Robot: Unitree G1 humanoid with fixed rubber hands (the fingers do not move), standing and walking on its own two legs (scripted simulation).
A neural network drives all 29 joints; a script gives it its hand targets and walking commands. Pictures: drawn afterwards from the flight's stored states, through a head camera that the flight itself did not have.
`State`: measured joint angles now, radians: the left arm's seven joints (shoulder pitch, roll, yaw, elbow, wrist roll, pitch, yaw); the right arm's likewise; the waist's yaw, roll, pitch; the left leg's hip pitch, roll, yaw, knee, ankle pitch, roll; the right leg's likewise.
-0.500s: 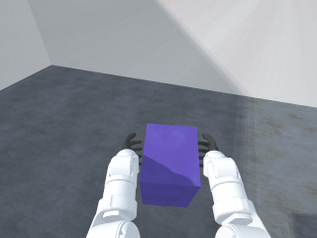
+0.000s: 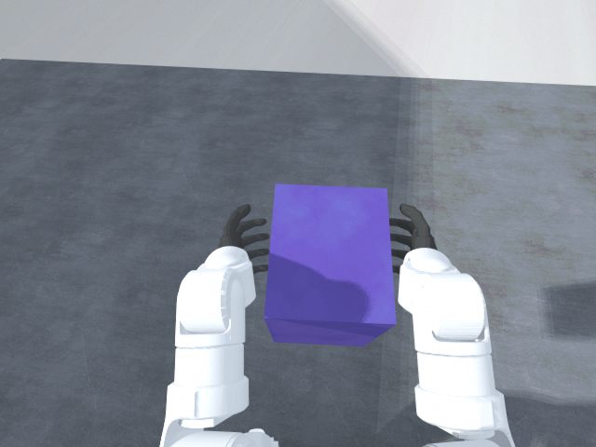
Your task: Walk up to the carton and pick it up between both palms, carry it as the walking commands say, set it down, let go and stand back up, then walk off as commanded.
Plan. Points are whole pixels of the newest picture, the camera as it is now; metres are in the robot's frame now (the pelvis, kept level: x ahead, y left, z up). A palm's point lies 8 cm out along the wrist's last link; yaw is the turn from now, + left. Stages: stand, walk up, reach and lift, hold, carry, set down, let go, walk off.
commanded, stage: carry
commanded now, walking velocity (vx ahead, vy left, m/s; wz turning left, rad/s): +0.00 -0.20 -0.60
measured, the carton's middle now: (324, 274) +0.35 -0.01 +0.01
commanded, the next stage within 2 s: none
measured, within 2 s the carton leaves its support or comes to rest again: neither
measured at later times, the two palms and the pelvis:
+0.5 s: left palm (380, 285) +0.29 -0.08 +0.08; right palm out of the picture +0.25 -0.30 +0.09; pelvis -0.04 -0.12 -0.02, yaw -15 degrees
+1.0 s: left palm (592, 333) +0.22 -0.28 +0.10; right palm out of the picture +0.12 -0.48 +0.12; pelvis -0.11 -0.24 +0.00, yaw -31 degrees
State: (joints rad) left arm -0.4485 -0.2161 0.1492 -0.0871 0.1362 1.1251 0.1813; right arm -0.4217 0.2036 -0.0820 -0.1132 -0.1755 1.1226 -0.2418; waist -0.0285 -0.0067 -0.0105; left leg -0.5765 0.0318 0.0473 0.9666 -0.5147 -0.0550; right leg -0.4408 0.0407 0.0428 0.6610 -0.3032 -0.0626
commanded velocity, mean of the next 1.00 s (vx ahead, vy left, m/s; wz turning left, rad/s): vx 0.00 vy -0.20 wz -0.59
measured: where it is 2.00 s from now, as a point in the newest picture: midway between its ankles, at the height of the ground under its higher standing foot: outside the picture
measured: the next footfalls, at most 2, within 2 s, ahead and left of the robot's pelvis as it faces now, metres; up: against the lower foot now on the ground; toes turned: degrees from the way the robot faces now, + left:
left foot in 0.16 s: -0.01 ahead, +0.12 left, +0.00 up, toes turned +0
right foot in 0.46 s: +0.03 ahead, -0.27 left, +0.00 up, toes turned -13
